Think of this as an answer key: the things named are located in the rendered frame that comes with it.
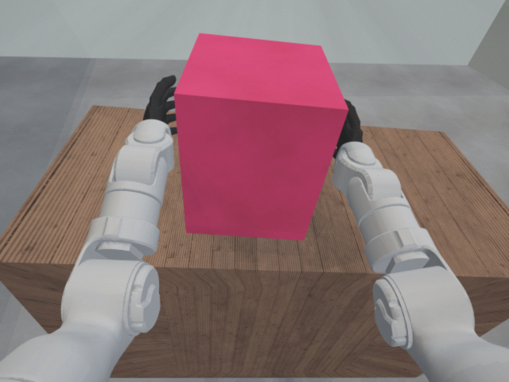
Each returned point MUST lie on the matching robot left forearm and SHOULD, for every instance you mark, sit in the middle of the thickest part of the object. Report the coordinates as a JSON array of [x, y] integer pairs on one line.
[[127, 225]]

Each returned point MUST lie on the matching robot right forearm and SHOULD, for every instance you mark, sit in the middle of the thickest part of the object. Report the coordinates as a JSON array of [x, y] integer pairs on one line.
[[394, 241]]

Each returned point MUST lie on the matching left robot upper arm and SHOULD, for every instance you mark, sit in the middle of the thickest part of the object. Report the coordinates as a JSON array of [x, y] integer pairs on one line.
[[106, 304]]

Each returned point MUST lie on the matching pedestal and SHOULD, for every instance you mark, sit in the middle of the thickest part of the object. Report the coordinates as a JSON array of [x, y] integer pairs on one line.
[[249, 307]]

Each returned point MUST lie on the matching left robot hand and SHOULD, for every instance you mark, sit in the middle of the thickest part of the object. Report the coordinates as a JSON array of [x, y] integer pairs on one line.
[[158, 107]]

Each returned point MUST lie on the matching carton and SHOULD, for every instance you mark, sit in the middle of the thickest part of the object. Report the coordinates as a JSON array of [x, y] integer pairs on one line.
[[258, 122]]

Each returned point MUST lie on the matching right robot upper arm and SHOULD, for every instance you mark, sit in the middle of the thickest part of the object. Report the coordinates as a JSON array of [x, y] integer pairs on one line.
[[425, 312]]

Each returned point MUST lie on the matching right robot hand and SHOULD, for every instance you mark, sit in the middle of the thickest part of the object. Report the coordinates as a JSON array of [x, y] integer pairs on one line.
[[351, 131]]

